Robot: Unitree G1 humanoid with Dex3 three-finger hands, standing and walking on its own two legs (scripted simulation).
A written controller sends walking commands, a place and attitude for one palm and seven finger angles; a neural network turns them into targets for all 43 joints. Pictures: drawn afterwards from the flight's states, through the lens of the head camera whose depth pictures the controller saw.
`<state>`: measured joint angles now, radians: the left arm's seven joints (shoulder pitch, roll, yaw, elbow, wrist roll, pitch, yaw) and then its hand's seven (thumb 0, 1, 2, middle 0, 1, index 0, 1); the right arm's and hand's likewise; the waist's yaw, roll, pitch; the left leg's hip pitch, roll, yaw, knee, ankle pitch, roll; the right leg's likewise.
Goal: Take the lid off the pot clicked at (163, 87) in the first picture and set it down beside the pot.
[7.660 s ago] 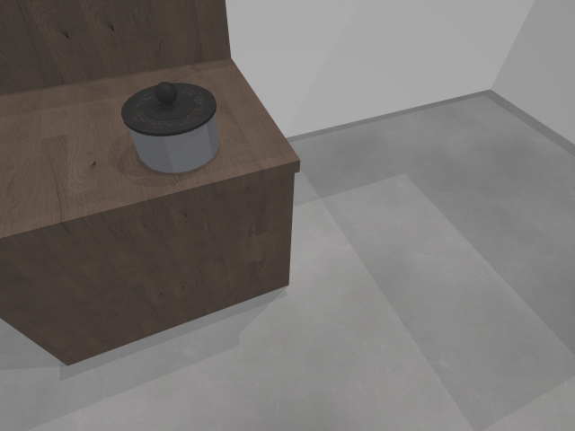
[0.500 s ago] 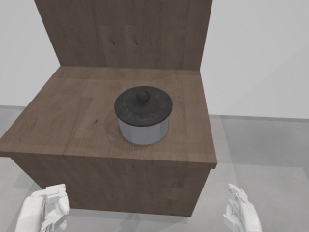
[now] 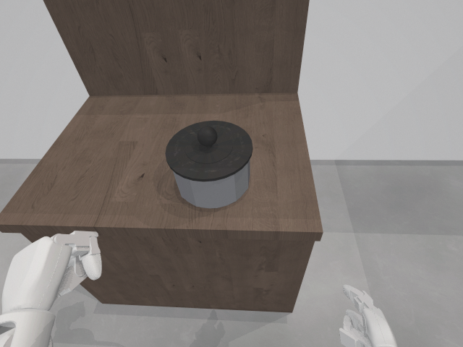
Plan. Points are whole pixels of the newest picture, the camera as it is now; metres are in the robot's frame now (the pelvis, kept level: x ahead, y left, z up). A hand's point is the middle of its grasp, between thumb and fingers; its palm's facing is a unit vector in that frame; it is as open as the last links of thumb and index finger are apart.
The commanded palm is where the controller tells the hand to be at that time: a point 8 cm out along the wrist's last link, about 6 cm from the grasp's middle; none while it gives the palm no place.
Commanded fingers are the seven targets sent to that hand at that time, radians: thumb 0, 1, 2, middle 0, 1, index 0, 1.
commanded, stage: reach forward and open the fingers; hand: left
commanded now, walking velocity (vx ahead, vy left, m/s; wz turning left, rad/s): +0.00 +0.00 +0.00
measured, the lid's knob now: (207, 136) +0.54 +0.14 +0.06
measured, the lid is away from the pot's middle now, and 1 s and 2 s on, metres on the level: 0.00 0.00 0.00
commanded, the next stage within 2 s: move the open hand above the knob in 0.96 s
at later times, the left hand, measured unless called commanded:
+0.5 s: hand (76, 248) +0.21 +0.26 +0.11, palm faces -0.19 -0.06 -0.98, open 5.7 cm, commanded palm +0.20 +0.26 +0.17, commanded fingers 0.00 -0.10 1.36 -0.92 -0.33 -0.92 -0.33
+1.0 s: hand (81, 204) +0.27 +0.26 +0.15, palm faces -0.09 -0.03 -1.00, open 10.0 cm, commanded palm +0.24 +0.25 +0.21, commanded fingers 0.00 -0.32 1.49 -0.84 -0.08 -0.84 -0.08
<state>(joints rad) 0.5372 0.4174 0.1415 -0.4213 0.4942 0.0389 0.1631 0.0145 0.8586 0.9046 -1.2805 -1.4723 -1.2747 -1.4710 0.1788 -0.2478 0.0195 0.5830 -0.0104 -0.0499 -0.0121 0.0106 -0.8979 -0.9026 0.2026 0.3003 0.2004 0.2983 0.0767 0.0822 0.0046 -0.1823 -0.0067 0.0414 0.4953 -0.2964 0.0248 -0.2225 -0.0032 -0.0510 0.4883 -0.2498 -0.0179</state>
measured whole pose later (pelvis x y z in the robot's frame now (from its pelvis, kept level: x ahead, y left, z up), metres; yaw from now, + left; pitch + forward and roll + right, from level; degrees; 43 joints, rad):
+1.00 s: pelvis -0.03 +0.01 +0.00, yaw +1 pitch -3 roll +0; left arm -0.15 0.64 -0.01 -0.01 0.78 0.09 -0.26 0.00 -0.30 1.46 -0.86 -0.10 -0.85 -0.10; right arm 0.13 -0.29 0.03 0.58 0.05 0.05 -0.01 0.01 -0.90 -0.90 0.20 0.30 0.20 0.30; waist 0.05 0.13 0.01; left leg -0.16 -0.04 0.03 0.41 -0.20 0.04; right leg -0.21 -0.04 -0.06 0.43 -0.18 0.00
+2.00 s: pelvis +0.00 +0.00 +0.00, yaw +2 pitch +3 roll +1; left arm -0.69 0.48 -0.28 0.43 0.84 0.30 -0.35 0.00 -0.32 1.50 -0.85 -0.09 -0.85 -0.09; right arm 0.14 -0.30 0.02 0.60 0.08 0.12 0.01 0.01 -0.90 -0.90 0.20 0.30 0.20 0.30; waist -0.01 0.11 -0.02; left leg -0.24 -0.04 0.02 0.45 -0.26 0.03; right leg -0.29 -0.04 -0.07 0.50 -0.25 -0.01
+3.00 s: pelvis +0.02 +0.02 +0.00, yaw +0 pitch +10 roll +0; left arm -1.18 0.34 -0.27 1.08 0.89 0.30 -0.24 0.00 -0.32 1.50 -0.85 -0.09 -0.85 -0.09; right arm 0.28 -0.28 0.01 0.73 0.06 0.08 -0.02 0.00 -0.90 -0.90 0.20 0.30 0.20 0.30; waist -0.11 0.08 -0.08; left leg -0.35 -0.04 0.06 0.44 -0.26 0.06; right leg -0.41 -0.04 -0.03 0.47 -0.23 0.01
